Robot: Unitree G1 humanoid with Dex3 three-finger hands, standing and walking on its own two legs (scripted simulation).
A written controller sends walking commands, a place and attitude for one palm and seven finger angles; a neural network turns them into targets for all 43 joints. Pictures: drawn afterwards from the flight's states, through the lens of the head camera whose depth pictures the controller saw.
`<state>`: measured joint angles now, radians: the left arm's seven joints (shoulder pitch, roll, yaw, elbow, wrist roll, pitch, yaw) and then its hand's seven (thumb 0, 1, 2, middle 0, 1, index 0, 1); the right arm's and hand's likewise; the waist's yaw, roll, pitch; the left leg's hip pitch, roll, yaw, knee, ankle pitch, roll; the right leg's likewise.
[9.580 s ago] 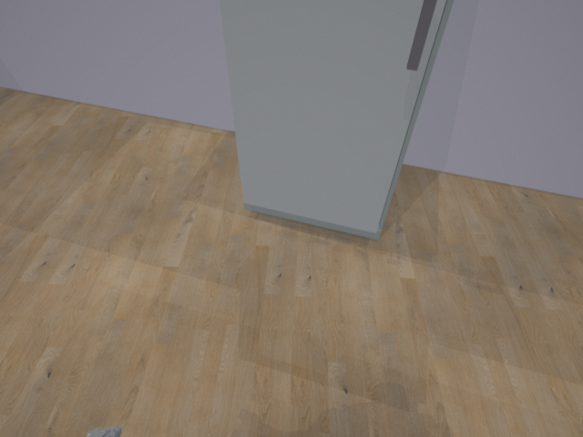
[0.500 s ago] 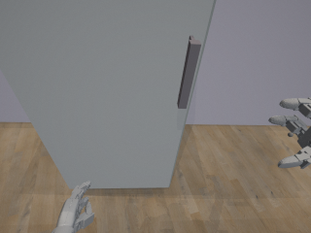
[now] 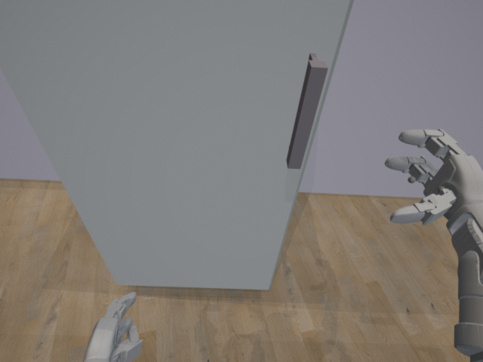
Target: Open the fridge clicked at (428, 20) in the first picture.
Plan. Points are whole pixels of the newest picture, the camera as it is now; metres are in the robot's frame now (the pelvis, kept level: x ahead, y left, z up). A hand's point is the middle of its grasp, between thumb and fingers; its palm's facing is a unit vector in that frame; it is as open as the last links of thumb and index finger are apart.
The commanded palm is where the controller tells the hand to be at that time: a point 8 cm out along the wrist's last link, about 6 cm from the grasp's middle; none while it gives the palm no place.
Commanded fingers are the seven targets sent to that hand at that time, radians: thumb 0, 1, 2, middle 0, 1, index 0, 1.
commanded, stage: move the hooked fingers beside the handle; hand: right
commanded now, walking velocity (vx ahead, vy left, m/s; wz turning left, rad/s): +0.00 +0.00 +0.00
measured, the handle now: (302, 115) +0.53 -0.09 +0.17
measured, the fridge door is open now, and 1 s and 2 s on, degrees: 0 0 0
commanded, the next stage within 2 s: feel for the door with the fingertips in 1.84 s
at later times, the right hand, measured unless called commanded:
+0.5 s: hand (373, 153) +0.40 -0.19 +0.19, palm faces -0.01 +1.00 -0.01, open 14.0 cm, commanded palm +0.38 -0.24 +0.18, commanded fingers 0.00 0.50 -0.30 0.30 1.20 0.30 1.20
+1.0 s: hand (344, 131) +0.46 -0.16 +0.19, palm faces -0.01 +1.00 +0.00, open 14.0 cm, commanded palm +0.44 -0.21 +0.18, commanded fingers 0.00 0.50 -0.30 0.30 1.20 0.30 1.20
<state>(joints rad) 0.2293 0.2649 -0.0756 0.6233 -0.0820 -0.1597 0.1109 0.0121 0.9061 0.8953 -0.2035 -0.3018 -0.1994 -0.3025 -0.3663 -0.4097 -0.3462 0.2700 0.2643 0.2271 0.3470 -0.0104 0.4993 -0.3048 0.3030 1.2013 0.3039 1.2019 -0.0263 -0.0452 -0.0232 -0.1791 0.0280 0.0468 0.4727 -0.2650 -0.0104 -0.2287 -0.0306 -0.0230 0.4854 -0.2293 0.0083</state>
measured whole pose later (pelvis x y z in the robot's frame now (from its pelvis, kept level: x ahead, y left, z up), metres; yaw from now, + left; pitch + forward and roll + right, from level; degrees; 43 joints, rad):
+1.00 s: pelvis +0.00 +0.00 +0.00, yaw +1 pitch +3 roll +0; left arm 0.31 0.27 -0.04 0.69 -0.06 -0.10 0.08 0.01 0.91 0.90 -0.20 -0.30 -0.20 -0.30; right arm -0.86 -0.36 -0.26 0.87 0.15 0.03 0.16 -0.01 0.50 -0.30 0.30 1.20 0.30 1.20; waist 0.06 -0.03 -0.03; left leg -0.30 0.02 0.03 0.51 -0.27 -0.01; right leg -0.34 -0.04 -0.03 0.53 -0.24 0.01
